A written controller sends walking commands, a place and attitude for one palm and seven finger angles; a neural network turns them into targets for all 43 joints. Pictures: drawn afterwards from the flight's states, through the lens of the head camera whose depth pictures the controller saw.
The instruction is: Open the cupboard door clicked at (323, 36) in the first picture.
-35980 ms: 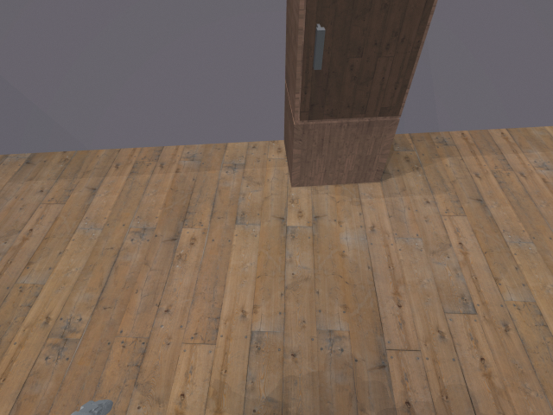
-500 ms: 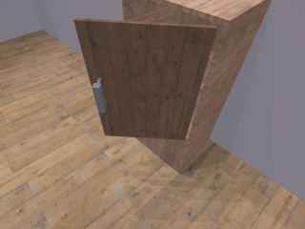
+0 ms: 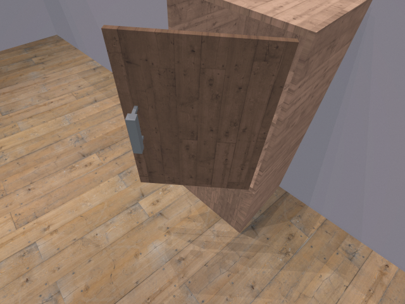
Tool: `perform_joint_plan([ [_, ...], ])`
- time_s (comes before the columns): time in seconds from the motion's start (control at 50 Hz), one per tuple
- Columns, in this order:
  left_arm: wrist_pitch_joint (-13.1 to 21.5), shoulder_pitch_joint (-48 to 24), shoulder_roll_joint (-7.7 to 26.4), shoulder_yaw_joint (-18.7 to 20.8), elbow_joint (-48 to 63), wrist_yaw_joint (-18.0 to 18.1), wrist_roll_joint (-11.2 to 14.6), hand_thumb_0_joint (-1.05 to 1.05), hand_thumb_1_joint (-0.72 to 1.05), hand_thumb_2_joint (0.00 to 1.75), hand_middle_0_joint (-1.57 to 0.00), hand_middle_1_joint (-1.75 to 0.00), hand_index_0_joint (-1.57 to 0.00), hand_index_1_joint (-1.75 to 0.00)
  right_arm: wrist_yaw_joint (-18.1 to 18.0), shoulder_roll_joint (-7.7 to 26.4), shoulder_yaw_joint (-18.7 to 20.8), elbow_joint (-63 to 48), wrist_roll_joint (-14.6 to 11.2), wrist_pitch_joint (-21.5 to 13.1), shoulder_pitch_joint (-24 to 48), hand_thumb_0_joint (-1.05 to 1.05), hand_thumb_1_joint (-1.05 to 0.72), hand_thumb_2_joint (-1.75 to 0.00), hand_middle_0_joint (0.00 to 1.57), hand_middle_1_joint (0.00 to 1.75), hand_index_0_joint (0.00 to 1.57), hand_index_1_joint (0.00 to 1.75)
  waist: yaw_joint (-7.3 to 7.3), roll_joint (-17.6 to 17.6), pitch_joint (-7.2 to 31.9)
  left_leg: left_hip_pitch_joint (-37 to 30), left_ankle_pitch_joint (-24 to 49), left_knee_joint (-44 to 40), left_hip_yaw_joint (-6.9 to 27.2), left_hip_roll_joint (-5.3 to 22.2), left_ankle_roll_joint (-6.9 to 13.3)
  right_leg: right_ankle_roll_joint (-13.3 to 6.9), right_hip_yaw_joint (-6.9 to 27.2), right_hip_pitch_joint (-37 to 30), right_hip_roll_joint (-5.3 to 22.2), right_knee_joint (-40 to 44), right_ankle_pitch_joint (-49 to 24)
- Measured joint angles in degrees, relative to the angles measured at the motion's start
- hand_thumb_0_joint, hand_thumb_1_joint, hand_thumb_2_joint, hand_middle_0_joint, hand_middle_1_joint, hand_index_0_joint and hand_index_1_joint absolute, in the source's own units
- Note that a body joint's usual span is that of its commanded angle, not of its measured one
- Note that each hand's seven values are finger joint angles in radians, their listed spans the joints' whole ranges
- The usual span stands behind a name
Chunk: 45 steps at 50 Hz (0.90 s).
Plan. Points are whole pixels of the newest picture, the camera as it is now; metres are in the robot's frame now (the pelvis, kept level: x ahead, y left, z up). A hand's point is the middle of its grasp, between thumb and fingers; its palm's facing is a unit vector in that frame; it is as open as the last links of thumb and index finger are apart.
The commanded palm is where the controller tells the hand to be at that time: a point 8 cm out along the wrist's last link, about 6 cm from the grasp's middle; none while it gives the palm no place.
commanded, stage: raise the hand with hooked fingers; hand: left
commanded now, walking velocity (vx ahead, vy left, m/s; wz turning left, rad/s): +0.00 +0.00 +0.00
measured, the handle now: (137, 129) +0.57 +0.23 -0.03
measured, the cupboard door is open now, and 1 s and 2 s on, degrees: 40 40 40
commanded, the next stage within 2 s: none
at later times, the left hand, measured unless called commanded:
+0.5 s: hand (100, 299) +0.15 +0.21 -0.08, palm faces +0.08 -1.00 -0.01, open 8.7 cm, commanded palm +0.14 +0.27 -0.06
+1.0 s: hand (91, 263) +0.20 +0.23 -0.05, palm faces +0.01 -1.00 -0.04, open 11.7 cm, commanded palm +0.17 +0.29 -0.04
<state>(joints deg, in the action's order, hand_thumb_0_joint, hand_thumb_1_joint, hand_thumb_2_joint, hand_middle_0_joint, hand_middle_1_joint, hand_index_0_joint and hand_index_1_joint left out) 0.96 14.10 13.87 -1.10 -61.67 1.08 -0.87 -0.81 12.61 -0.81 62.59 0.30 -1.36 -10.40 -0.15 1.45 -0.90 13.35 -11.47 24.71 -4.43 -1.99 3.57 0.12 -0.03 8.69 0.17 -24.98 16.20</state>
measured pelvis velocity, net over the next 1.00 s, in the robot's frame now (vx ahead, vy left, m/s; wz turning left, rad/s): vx -0.03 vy -0.01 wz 0.02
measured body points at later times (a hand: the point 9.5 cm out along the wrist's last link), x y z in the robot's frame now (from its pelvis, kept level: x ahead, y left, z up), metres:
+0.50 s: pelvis -0.03 -0.03 -0.10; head +0.02 -0.01 +0.34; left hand +0.14 +0.26 -0.07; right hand +0.20 -0.27 -0.15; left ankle +0.02 +0.08 -0.74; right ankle -0.03 -0.12 -0.74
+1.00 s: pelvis -0.03 -0.01 -0.09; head +0.03 +0.00 +0.36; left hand +0.19 +0.29 -0.04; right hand +0.11 -0.28 -0.17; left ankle +0.02 +0.08 -0.74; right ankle -0.03 -0.12 -0.74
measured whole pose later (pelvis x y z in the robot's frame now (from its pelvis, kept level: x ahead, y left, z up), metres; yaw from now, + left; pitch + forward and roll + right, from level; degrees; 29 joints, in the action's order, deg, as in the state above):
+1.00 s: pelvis -0.03 -0.01 -0.09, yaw +1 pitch +15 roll -3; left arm 23.7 13.5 19.0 20.4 -14.2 -27.6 22.3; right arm -4.4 15.4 0.7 33.9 -2.6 -13.0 -16.9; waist 1.1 -1.5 8.3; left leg 54.8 -25.7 64.8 -0.9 1.4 2.5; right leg -2.0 -4.7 48.1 -2.2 -63.0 30.5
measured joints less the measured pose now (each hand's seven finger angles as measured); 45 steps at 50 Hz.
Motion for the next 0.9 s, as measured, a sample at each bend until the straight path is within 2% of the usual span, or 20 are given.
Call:
perform_joint_plan([
  [0.08, 0.2, -0.6, 0.0, 0.0, 0.2, 0.5, -0.1, 0.00, 0.90, 0.90, -0.20, -0.30, -0.20, -0.30, 0.0, 0.5, 0.0, -0.7, -0.1, 0.1, 1.1, 0.00, -0.91, -0.89, 0.21, 0.30, 0.20, 0.30, -0.02, -0.4, 0.0, 0.1, -0.5, 0.6, 0.1, 0.2, 0.0, 0.2, -0.1, -0.4, -0.2, 0.5, 0.0],
  [0.1, -3.1, 2.0, -0.4, 2.4, 9.0, 0.5, 1.9, 0.01, 0.90, 0.90, -0.20, -0.30, -0.20, -0.30, -0.2, 0.5, 0.4, -3.7, -0.9, -0.2, 0.0, 0.00, -0.91, -0.89, 0.21, 0.30, 0.20, 0.30, 0.32, -0.4, -0.2, 0.7, -0.8, 1.4, 0.4, 0.1, 0.0, 0.2, -0.4, -0.1, -0.1, -0.1, 0.2],
  [0.12, -3.7, 5.2, -0.7, 4.4, 20.1, 0.7, 3.4, 0.01, 0.90, 0.90, -0.20, -0.30, -0.20, -0.30, -1.0, 0.4, 0.5, -6.9, -1.5, -2.4, -1.8, 0.00, -0.91, -0.89, 0.21, 0.30, 0.21, 0.30, 0.02, -0.1, -0.2, 0.9, -0.9, 1.6, 0.4, -0.3, -0.1, -0.2, -0.6, 0.8, 0.3, -1.8, 0.8],
  [0.16, -0.6, 9.9, -1.0, 5.8, 37.8, 2.2, 6.2, 0.02, 0.89, 0.89, -0.20, -0.31, -0.21, -0.31, -2.0, 0.1, 0.8, -11.8, -2.0, -7.2, -4.2, 0.00, -0.91, -0.89, 0.21, 0.30, 0.20, 0.30, 0.07, 0.6, 0.8, 1.5, -0.9, 1.9, 0.6, -1.3, -0.2, -0.9, -1.5, 3.3, 1.5, -6.4, 2.5],
  [0.2, 4.4, 9.6, -1.6, 7.4, 46.9, 1.4, 8.7, 0.02, 0.87, 0.88, -0.20, -0.32, -0.20, -0.32, -2.0, 0.0, 1.5, -16.3, -1.7, -9.9, -4.9, 0.00, -0.91, -0.89, 0.21, 0.30, 0.20, 0.30, 1.09, 0.1, 2.1, 4.7, -1.8, 5.2, 1.4, -2.0, 0.0, -1.0, -2.4, 5.8, 2.0, -8.9, 4.3],
  [0.24, 12.0, 7.1, -2.3, 10.0, 48.9, -2.1, 11.0, 0.01, 0.85, 0.87, -0.20, -0.33, -0.21, -0.33, -1.5, 0.2, 1.9, -19.4, -1.3, -10.7, -3.7, 0.00, -0.91, -0.89, 0.21, 0.30, 0.20, 0.30, 1.71, -0.9, 4.2, 10.9, -3.9, 11.0, 1.9, -1.5, -0.1, -0.4, -2.8, 10.8, 1.7, -12.8, 6.2],
  [0.32, 27.6, 4.4, -1.3, 13.7, 47.2, -14.4, 15.2, 0.00, 0.78, 0.84, -0.20, -0.38, -0.21, -0.38, 0.3, 0.0, 2.7, -24.7, -1.1, -11.4, -0.1, 0.00, -0.91, -0.89, 0.21, 0.30, 0.21, 0.30, 1.48, -0.5, 8.6, 25.3, -8.7, 24.3, 1.3, 0.6, -0.8, -1.4, -2.5, 25.4, 0.2, -25.8, 10.3],
  [0.34, 30.5, 4.1, -0.7, 14.3, 46.2, -18.1, 15.9, 0.00, 0.76, 0.84, -0.20, -0.39, -0.21, -0.39, 0.6, 0.2, 2.9, -26.0, -1.3, -11.7, 0.7, 0.00, -0.91, -0.89, 0.21, 0.30, 0.21, 0.30, 1.30, -0.3, 9.0, 28.7, -9.8, 27.8, 1.4, 1.1, -1.1, -1.5, -2.6, 28.6, -0.2, -29.1, 11.3],
  [0.38, 32.8, 4.1, 0.3, 15.4, 44.9, -24.5, 17.6, 0.00, 0.72, 0.82, -0.21, -0.42, -0.21, -0.42, 0.7, 0.9, 3.2, -28.7, -1.6, -12.1, 1.9, 0.00, -0.91, -0.89, 0.21, 0.30, 0.21, 0.30, 0.73, -0.2, 9.6, 34.6, -12.1, 34.1, 1.9, 1.8, -1.9, -2.1, -3.1, 34.2, -0.7, -35.1, 13.7],
  [0.4, 32.5, 4.4, 0.7, 15.9, 44.8, -26.6, 18.7, 0.00, 0.70, 0.81, -0.21, -0.43, -0.22, -0.43, 0.5, 1.3, 3.3, -29.9, -1.9, -12.2, 2.2, 0.00, -0.91, -0.89, 0.21, 0.30, 0.21, 0.30, 0.36, -0.2, 9.8, 36.9, -13.2, 36.8, 2.2, 2.1, -1.8, -2.7, -3.5, 36.4, -1.0, -37.6, 14.7],
  [0.44, 30.9, 5.5, 0.8, 17.0, 45.4, -28.7, 20.8, 0.00, 0.65, 0.79, -0.22, -0.46, -0.22, -0.46, -0.4, 1.9, 3.5, -31.6, -2.3, -12.3, 2.4, 0.00, -0.91, -0.89, 0.21, 0.30, 0.21, 0.30, -0.48, -0.4, 9.9, 40.5, -14.7, 41.0, 2.9, 2.6, -1.7, -3.2, -4.3, 39.5, -1.4, -41.3, 16.3],
  [0.5, 28.9, 7.0, 0.7, 18.4, 48.7, -28.2, 22.2, 0.01, 0.58, 0.76, -0.22, -0.50, -0.23, -0.50, -1.9, 2.3, 3.2, -32.3, -2.4, -12.4, 1.8, 0.01, -0.91, -0.89, 0.21, 0.30, 0.21, 0.30, -1.70, -0.8, 9.6, 43.4, -16.2, 45.0, 4.6, 3.3, -2.8, -3.7, -5.9, 41.4, -2.1, -44.0, 17.6],
  [0.58, 28.1, 6.5, 1.7, 19.0, 53.3, -27.4, 22.1, 0.01, 0.49, 0.72, -0.23, -0.56, -0.23, -0.56, -3.5, 1.6, 1.8, -30.6, -2.4, -12.6, 0.6, 0.01, -0.91, -0.89, 0.21, 0.30, 0.20, 0.30, -2.36, -1.7, 9.0, 44.7, -16.6, 46.6, 6.5, 3.6, -3.2, -4.3, -7.7, 41.7, -2.8, -44.4, 17.8],
  [0.66, 25.2, 2.7, 4.2, 19.3, 52.6, -29.4, 22.5, 0.01, 0.39, 0.68, -0.23, -0.62, -0.24, -0.62, -4.2, 0.4, 0.1, -28.7, -2.7, -12.3, -0.5, 0.01, -0.91, -0.89, 0.21, 0.30, 0.21, 0.30, -1.60, -2.6, 8.7, 44.8, -15.9, 45.8, 7.1, 3.9, -3.4, -4.3, -8.2, 41.6, -3.1, -43.1, 16.9],
  [0.76, 20.5, -0.1, 6.2, 21.1, 49.5, -30.3, 23.7, 0.01, 0.28, 0.63, -0.24, -0.70, -0.25, -0.69, -4.1, -0.3, -0.6, -28.3, -2.9, -11.6, -3.0, 0.01, -0.91, -0.89, 0.21, 0.30, 0.21, 0.30, 0.25, -3.4, 8.8, 43.3, -14.8, 42.9, 5.9, 4.1, -3.0, -3.8, -7.0, 40.8, -3.3, -40.6, 15.4],
  [0.9, 21.8, -0.1, 5.4, 22.4, 47.6, -28.9, 24.0, 0.01, 0.12, 0.56, -0.25, -0.80, -0.26, -0.80, -3.5, 1.4, 0.8, -28.3, -2.9, -11.5, -6.3, 0.01, -0.90, -0.89, 0.21, 0.30, 0.21, 0.30, 1.22, -3.4, 9.6, 41.8, -14.1, 40.3, 4.0, 3.8, -1.9, -2.8, -5.1, 40.0, -2.8, -38.5, 14.4],
])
